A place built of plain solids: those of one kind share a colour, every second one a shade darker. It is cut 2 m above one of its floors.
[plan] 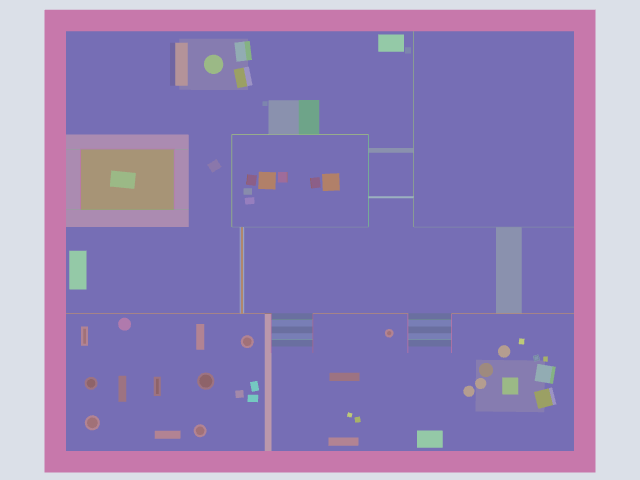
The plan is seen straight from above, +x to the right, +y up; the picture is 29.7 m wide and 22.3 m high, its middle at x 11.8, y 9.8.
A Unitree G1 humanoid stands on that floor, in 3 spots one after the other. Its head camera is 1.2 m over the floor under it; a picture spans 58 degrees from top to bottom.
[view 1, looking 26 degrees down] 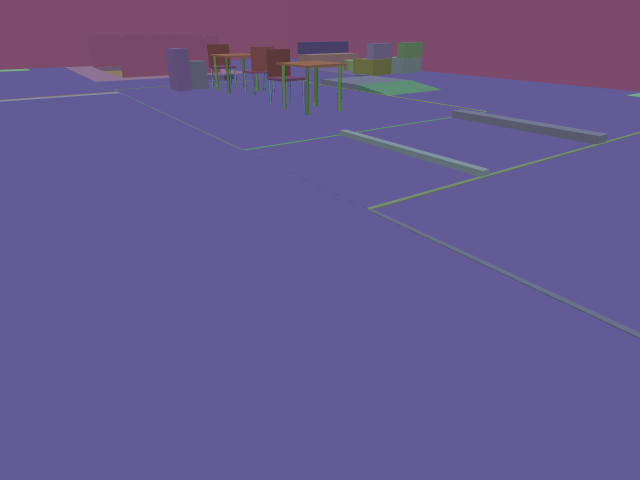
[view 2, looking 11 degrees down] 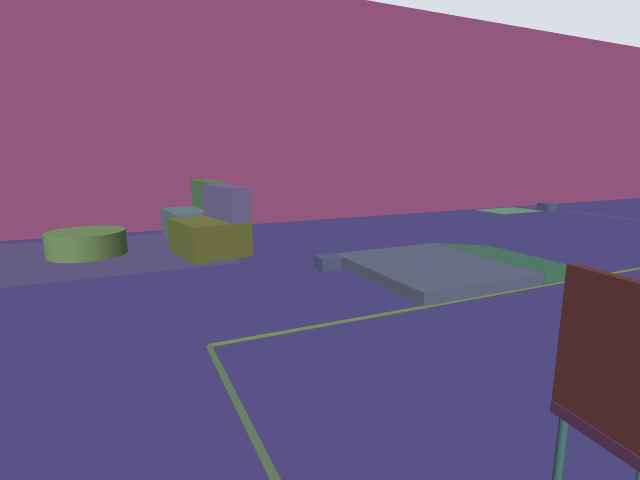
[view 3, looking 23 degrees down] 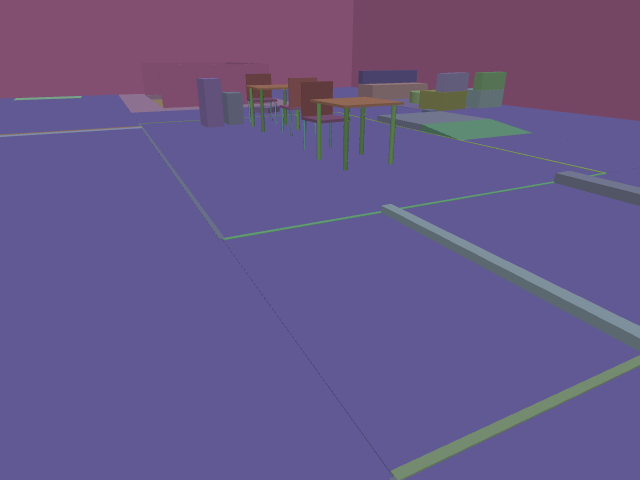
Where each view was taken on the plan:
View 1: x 18.38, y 8.40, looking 145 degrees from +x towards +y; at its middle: floor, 2.74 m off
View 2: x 7.25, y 12.04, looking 65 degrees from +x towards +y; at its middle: floor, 6.29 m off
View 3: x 16.90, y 9.78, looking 154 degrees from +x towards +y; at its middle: floor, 3.07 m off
